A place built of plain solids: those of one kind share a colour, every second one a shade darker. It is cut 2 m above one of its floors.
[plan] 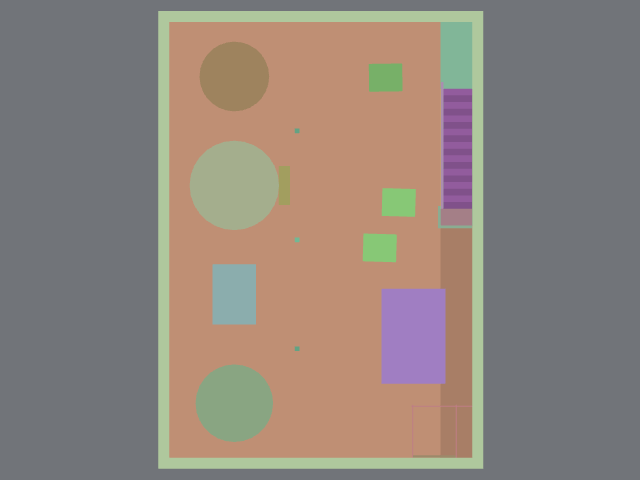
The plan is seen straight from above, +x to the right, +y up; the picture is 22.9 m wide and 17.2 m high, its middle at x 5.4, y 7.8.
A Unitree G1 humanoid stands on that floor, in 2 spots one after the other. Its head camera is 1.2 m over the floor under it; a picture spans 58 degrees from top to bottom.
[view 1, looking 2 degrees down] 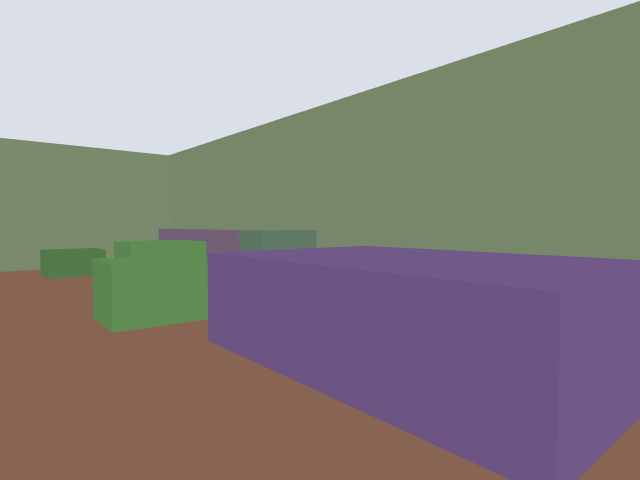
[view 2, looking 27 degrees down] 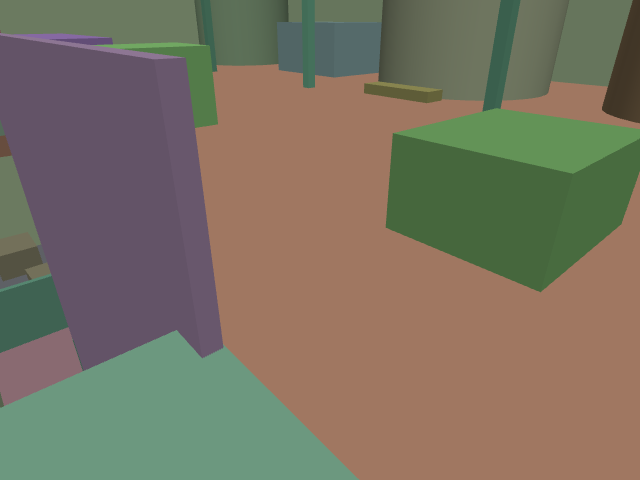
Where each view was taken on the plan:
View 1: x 5.63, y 1.90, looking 50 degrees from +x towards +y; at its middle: wall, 8.13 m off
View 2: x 10.34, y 14.76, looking -131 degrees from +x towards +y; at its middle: upper_floor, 2.64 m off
